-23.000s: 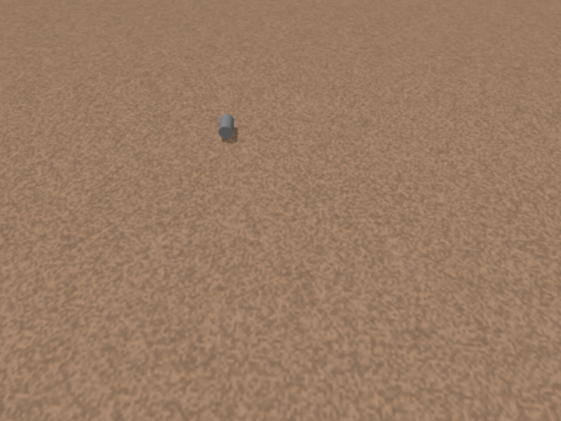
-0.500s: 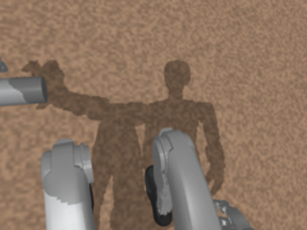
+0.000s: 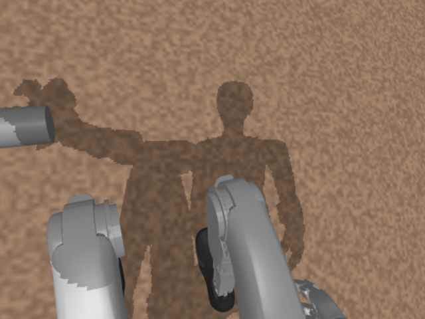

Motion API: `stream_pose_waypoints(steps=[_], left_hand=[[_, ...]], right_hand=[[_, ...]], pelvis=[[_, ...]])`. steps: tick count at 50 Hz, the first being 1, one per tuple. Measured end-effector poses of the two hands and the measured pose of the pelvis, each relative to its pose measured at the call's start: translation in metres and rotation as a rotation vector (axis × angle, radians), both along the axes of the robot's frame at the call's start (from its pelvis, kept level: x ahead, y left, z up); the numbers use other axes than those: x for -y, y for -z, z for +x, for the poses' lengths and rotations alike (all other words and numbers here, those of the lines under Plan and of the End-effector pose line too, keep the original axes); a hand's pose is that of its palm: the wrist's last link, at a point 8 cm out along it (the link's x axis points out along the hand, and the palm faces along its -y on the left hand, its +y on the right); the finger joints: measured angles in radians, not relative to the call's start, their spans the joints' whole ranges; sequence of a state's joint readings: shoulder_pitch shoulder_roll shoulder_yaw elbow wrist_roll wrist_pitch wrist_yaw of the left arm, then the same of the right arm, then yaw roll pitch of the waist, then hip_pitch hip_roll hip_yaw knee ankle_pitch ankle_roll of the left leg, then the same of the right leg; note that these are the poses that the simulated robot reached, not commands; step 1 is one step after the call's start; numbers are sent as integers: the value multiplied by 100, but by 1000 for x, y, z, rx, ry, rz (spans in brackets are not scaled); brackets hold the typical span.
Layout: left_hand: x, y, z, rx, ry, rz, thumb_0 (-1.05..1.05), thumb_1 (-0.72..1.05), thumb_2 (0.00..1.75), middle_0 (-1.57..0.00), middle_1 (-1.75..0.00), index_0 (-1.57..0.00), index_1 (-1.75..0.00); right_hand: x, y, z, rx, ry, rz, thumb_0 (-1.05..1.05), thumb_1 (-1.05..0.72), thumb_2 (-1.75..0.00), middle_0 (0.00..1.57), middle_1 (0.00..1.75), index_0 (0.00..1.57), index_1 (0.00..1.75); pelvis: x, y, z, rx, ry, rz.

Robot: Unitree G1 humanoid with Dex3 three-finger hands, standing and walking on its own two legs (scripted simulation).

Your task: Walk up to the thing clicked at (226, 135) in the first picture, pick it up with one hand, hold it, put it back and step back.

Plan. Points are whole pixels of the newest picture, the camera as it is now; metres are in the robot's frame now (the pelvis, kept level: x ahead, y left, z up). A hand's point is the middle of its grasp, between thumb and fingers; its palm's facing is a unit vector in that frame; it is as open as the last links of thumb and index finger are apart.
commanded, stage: rise first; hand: left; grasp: from above
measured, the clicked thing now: (5, 127) +0.48 +0.35 -0.28
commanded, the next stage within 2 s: approach in 0.56 s
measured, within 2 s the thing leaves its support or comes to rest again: neither
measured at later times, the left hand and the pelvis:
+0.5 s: hand out of the picture +0.43 +0.36 -0.16, palm faces -0.46 -0.07 -0.88, open 14.2 cm; pelvis +0.00 +0.00 +0.01, yaw +0 degrees
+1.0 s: hand out of the picture +0.47 +0.33 -0.16, palm faces -0.42 -0.05 -0.90, open 14.2 cm; pelvis +0.00 +0.00 +0.00, yaw +0 degrees
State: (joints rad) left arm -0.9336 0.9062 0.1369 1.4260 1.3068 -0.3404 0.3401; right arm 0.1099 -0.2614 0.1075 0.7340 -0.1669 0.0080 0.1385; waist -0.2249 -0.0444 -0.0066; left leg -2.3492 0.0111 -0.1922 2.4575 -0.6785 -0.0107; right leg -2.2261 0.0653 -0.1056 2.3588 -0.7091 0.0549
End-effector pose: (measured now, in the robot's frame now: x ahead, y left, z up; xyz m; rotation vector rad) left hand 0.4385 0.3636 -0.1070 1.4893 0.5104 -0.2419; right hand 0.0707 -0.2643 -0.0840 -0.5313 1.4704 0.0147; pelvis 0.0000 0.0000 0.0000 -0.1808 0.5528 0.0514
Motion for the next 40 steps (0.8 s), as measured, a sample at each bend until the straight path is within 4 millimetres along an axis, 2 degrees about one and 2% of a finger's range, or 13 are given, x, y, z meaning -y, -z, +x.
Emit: stream_pose_waypoints(steps=[16, 40], left_hand=[[-1, -9, -1, 0, 20, 5, 0, -55, 103, -11, -99, -9, -101], [1, -7, -1, -7, 33, 8, 0, -56, 106, -11, -99, -8, -101]], right_hand=[[-2, -3, 3, 11, 0, 7, 0, -91, -90, 20, 30, 20, 30], [-4, -6, -3, 17, -9, -1, 0, -91, -89, 20, 30, 20, 30]], pelvis=[[-1, -5, -1, -6, -5, -2], [-1, -3, -5, 6, -5, -2]])
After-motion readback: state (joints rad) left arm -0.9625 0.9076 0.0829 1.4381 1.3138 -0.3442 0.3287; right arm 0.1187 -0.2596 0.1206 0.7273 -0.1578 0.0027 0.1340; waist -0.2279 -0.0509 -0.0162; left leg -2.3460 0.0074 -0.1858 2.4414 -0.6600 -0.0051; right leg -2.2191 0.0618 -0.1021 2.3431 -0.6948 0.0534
